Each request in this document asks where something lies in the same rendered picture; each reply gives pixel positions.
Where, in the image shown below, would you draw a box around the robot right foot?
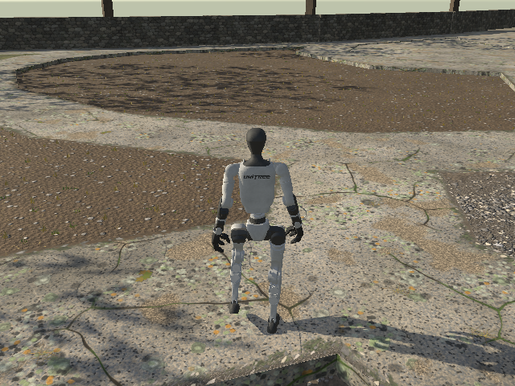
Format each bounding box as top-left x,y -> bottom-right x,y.
267,313 -> 280,334

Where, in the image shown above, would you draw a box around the left robot hand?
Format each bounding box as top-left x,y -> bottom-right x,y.
212,232 -> 230,253

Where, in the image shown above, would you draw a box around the right robot hand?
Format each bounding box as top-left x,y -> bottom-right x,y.
286,225 -> 303,244

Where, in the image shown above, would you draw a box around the robot left foot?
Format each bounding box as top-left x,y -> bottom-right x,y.
228,300 -> 240,314

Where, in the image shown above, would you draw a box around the right robot forearm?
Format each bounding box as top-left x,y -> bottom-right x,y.
286,194 -> 303,228

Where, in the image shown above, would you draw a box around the robot left upper arm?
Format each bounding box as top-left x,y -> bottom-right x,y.
221,163 -> 240,209

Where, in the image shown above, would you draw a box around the robot right upper arm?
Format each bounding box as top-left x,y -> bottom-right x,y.
274,162 -> 295,207

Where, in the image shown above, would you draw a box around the robot foot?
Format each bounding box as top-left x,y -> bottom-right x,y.
267,313 -> 280,334
228,300 -> 240,314

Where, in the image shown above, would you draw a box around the left robot forearm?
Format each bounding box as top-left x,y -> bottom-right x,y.
213,196 -> 229,235

